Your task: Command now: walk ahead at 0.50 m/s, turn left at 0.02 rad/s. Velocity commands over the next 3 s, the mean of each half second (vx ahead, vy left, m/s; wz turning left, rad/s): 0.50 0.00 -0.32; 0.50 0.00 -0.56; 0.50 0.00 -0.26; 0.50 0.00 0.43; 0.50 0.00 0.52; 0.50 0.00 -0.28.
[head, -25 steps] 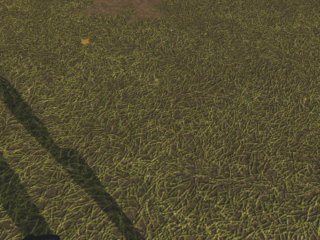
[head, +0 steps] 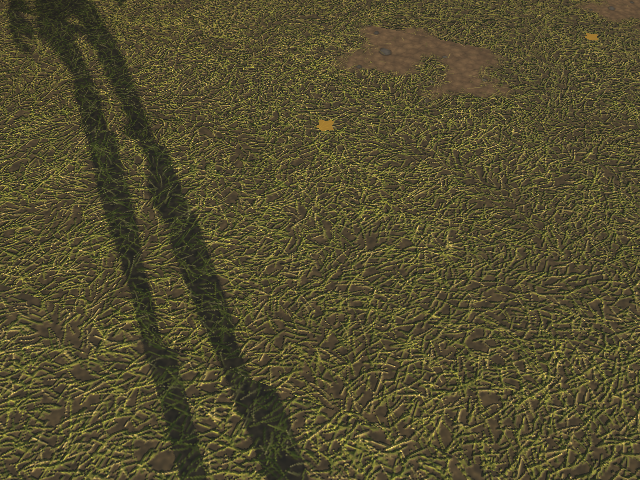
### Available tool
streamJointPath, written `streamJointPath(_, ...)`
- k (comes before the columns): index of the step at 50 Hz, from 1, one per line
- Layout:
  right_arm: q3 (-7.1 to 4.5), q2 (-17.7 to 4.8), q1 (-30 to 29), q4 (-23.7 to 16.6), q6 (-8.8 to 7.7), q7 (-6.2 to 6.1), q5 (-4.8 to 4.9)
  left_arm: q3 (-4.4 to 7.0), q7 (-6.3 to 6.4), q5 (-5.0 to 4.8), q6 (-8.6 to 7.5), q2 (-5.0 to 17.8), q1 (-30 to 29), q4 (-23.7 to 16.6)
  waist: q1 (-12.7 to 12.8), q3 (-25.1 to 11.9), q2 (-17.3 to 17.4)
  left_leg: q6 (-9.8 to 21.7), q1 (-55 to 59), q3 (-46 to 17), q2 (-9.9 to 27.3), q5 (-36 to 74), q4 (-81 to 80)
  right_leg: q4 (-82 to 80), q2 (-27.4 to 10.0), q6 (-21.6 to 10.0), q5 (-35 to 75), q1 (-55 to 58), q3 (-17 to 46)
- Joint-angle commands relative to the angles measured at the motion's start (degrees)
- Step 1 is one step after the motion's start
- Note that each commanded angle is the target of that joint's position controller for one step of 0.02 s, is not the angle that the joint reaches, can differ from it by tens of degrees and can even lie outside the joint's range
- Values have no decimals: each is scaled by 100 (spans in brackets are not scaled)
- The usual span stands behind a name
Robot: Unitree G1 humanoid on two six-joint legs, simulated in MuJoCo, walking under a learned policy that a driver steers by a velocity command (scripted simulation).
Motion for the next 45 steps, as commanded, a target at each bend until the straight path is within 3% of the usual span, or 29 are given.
streamJointPath(1, 22, -147, -516, -446, -148, 61, 6, 244, 30, -89, -30, 1055, -233, -341, -56, 42, -669, -74, 455, 155, -121, 772, -1006, -772, -1304, -1024, 1198, -283, 984)
streamJointPath(3, -9, -245, -746, -511, -203, 99, 39, 265, 39, -119, 32, 1138, 1, -236, 3, 74, -693, -76, 699, 154, -250, 901, -1376, -652, -1395, -977, 1119, -189, 1097)
streamJointPath(5, -71, -385, -768, -545, -254, 131, 59, 277, 69, -146, 106, 1173, 74, -182, -100, 78, -754, 11, 947, 82, -292, 756, -1706, -444, -1517, -876, 967, -18, 1325)
streamJointPath(7, -175, -553, -273, -383, -290, 126, 58, 273, 106, -157, 182, 1169, 31, -161, -464, -116, -746, 187, 1828, 176, -387, 629, -2090, 63, -1457, -692, 1204, -68, 1333)
streamJointPath(8, -294, -771, 339, -215, -297, 83, 11, 211, 111, -123, 189, 1003, 46, -165, -771, -500, -643, 341, 2799, 145, -309, 597, -2149, 886, -1141, -512, 1487, -315, 1116)
streamJointPath(9, -416, -1176, 1305, -110, -296, 10, -110, 70, 106, -5, 171, 611, -21, -346, -1187, -1338, -23, 705, 4243, -933, 793, 501, -2054, 2652, -714, -229, 386, -1205, 778)
streamJointPath(10, -476, -1522, 1599, -10, -221, 13, -140, -52, 125, -70, 80, 138, 695, -468, -906, -1974, 1432, 1459, 5563, -3170, 2000, -708, -2552, 4484, -42, 91, -2147, -3039, 419)
streamJointPath(11, -374, -1060, 1619, 37, -210, 44, -44, 89, 138, -196, 59, 694, 538, -393, -1068, -1600, 1007, 1454, 5165, -3611, 1879, -1791, -2988, 5240, -238, 113, -2165, -3645, 920)
streamJointPath(12, -286, -790, 1363, 76, -213, 43, 5, 183, 129, -245, 76, 921, 131, -503, -1024, -911, 754, 1277, 4634, -2864, 1722, -1869, -3088, 5457, -435, 85, -1699, -3937, 910)
streamJointPath(14, -184, -439, 690, 74, -242, 66, -70, 217, 148, -135, 145, 857, -199, -570, -724, -310, 514, 1108, 3577, -1777, 1265, -880, -3395, 5121, -751, 128, -872, -3642, 834)
streamJointPath(16, -172, -281, 413, 139, -324, 55, -120, 221, 108, -151, 271, 657, -64, -530, -474, -156, 574, 1041, 3011, -1052, 1064, -78, -3669, 4858, -904, 163, -476, -3167, 861)
streamJointPath(21, -304, -570, 479, 439, -394, -35, -139, 154, 79, -74, 385, 409, -518, -769, -430, 119, 127, 1067, 2862, 63, 1065, 1270, -3861, 3755, -931, 232, 578, -3334, 874)
streamJointPath(25, -364, -817, 610, 603, -321, -125, -102, 79, -107, -56, 300, 286, -1253, -1056, -677, 228, 0, 924, 2906, 797, 961, 1633, -3781, 2479, -816, 114, 1505, -2975, 388)
streamJointPath(26, -401, -891, 742, 669, -299, -121, -131, 82, -136, -36, 309, 253, -1287, -1096, -707, 113, 28, 968, 2885, 936, 979, 1891, -3634, 2677, -759, 126, 1482, -2687, 210)
streamJointPath(29, -443, -964, 862, 760, -192, -114, 8, 126, -202, -79, 367, 400, -1544, -1333, -704, 287, 96, 864, 3327, 1067, 1164, 2217, -3316, 2468, -711, -66, 743, -2824, 90)
streamJointPath(31, -500, -1157, 756, 753, -124, -159, 79, 225, -224, -44, 389, 588, -1321, -1381, -480, 161, 256, 715, 3441, 1263, 1168, 3515, -2768, 2327, -445, -288, 255, -2256, -213)
streamJointPath(32, -531, -1269, 418, 663, -136, -214, 44, 377, -242, -4, 400, 850, -485, -1195, 29, -295, 363, 633, 3288, 1302, 1307, 4692, -1946, 2722, -394, -464, 493, -1299, -99)
streamJointPath(33, -497, -1195, 382, 672, -82, -225, 119, 533, -178, -79, 411, 1068, 298, -977, 444, -628, 197, 459, 3144, 1555, 793, 4556, -710, 1765, 160, -654, 112, -366, -467)
streamJointPath(34, -401, -902, 778, 648, -87, -232, -60, 709, -55, -107, 444, 1642, 758, -909, 466, -893, -992, 159, 1754, 1611, 410, 2106, 1328, 1425, -637, -1052, 858, 1062, 950)
streamJointPath(35, -169, -193, 1519, 444, -243, -85, -254, 629, -64, -157, 354, 1938, 164, -1190, -404, -1424, -2238, -125, -437, 678, -670, -2573, 3150, 813, -1723, -2152, 161, 2436, 3947)
streamJointPath(36, -280, -779, 865, 343, -417, -2, -4, 480, -126, -116, 257, 1373, 352, -1308, 104, -1806, -1519, -7, -934, -279, -585, -2306, 3435, -22, -1913, -2196, -446, 2332, 4700)
streamJointPath(37, -357, -1016, 326, 144, -467, 0, 188, 412, -162, -69, 197, 1181, 148, -1246, 50, -980, -1067, 109, -1156, -227, -382, -1739, 3227, -93, -1785, -1920, -144, 1682, 3930)
streamJointPath(38, -329, -928, 254, 144, -460, -44, 75, 380, -168, -84, 173, 1082, -185, -1286, -164, -648, -534, 117, -889, -230, -147, -1303, 2850, -24, -1612, -1744, 399, 935, 3328)
streamJointPath(39, -373, -951, 346, 236, -407, -84, -21, 314, -175, -85, 158, 874, -422, -1311, -358, -507, -375, 75, -499, -299, 29, -1059, 2381, -4, -1476, -1677, 898, 339, 2898)
streamJointPath(41, -396, -921, 579, 296, -258, -90, -21, 259, -135, -67, 144, 769, -691, -1383, -607, -468, -403, -19, -11, -385, 168, -765, 1745, -183, -1202, -1629, 979, -248, 2579)
streamJointPath(44, -243, -461, 279, 204, -178, -60, -187, 325, 73, -39, 218, 957, -430, -1221, -535, -465, -387, -241, 12, -142, 53, -297, 981, -47, -1027, -1630, 2000, -581, 2124)
streamJointPath(45, -231, -467, 255, 251, -240, 13, -191, 365, 124, 65, 199, 1093, -290, -1221, -458, -644, -326, -212, -22, -153, 35, 488, 1162, 178, -1082, -1642, 2057, -474, 2152)
Next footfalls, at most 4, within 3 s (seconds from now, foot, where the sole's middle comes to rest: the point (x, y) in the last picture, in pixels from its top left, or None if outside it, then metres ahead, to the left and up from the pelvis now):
0.18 left None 0.25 0.15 -0.78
0.66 right None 0.45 -0.15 -0.78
1.30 left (394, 346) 0.89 -0.08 -0.94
1.72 right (505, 312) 1.01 -0.39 -0.94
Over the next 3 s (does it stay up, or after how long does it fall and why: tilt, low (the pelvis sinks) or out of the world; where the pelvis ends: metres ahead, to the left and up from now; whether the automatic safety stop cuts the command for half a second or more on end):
stays up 1.62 -0.39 -0.33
